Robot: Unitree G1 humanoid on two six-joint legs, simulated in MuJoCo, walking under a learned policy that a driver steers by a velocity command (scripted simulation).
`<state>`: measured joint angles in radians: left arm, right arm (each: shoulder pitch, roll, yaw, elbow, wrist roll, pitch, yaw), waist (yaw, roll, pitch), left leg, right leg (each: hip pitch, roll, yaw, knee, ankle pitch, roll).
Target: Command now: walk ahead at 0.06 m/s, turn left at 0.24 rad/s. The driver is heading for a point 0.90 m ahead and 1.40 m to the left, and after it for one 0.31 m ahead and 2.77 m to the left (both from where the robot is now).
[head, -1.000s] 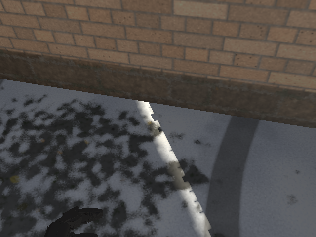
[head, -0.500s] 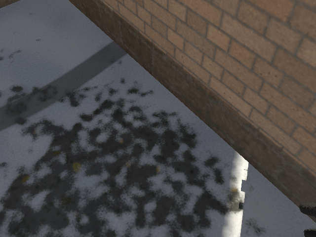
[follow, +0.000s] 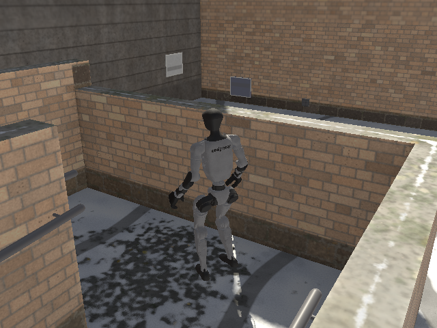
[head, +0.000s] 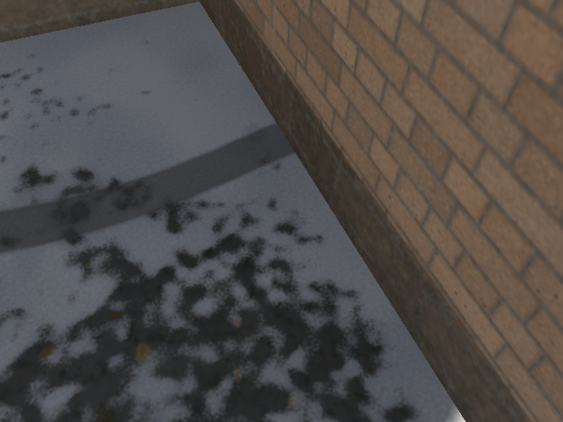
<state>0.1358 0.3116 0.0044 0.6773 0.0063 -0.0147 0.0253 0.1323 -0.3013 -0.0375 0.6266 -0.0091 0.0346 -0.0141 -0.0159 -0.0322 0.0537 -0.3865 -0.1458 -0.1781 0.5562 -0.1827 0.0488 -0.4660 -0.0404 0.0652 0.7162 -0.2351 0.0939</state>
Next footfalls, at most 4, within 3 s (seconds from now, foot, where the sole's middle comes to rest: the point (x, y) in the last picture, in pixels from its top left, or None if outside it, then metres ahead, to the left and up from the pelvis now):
0.02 right None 0.08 -0.15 -0.77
1.00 left None -0.04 0.09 -0.77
1.52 right None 0.14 0.02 -0.77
1.86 left None -0.13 0.08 -0.76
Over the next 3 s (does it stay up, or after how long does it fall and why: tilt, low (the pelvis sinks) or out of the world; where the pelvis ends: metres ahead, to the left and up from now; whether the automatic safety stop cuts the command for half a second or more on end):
stays up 0.27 0.66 0.00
